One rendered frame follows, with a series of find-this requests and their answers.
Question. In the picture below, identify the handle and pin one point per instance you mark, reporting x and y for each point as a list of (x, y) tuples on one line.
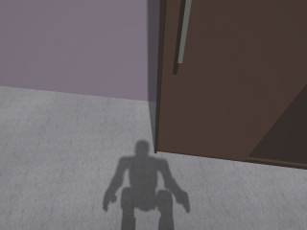
[(184, 30)]

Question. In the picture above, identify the wardrobe door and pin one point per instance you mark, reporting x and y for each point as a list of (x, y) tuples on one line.
[(287, 138), (244, 62)]

